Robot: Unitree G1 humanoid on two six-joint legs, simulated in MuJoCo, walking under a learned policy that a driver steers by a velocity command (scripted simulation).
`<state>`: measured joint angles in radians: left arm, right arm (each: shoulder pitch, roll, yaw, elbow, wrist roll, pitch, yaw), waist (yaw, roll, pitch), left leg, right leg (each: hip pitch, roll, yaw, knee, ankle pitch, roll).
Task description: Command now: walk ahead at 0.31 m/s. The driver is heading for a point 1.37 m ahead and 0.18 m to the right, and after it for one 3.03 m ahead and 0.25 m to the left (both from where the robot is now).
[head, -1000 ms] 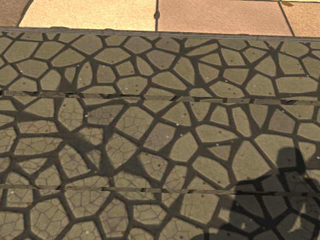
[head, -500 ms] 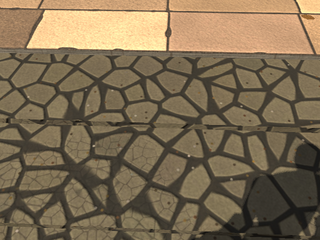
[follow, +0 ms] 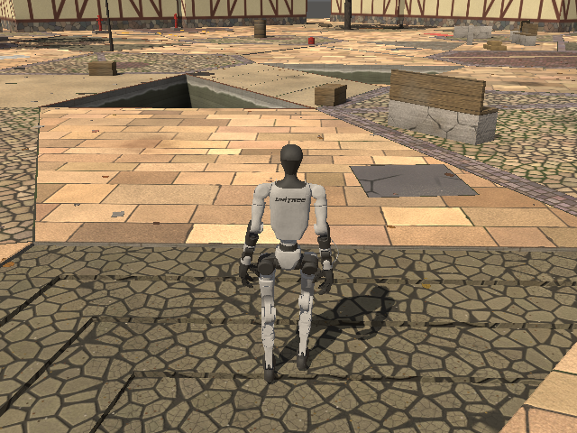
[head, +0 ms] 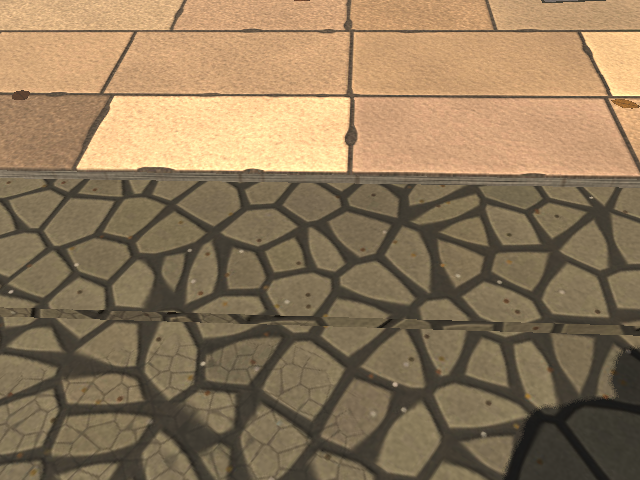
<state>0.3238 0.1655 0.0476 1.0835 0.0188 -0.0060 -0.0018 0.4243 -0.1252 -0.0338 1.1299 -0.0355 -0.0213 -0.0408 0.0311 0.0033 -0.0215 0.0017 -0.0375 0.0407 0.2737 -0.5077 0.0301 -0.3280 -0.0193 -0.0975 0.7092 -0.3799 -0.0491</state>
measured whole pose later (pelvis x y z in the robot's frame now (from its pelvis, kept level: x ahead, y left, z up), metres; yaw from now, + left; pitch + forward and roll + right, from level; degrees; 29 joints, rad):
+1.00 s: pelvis +0.47 +0.00 +0.02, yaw -1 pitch +0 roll +1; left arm 0.08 0.19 0.08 0.89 0.03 0.00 -0.03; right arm 0.35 -0.18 -0.06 1.07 -0.04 -0.07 0.00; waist 0.02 0.01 0.03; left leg 0.08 -0.03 0.14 0.20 -0.61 -0.01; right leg -0.46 -0.06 -0.14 0.67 -0.33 -0.06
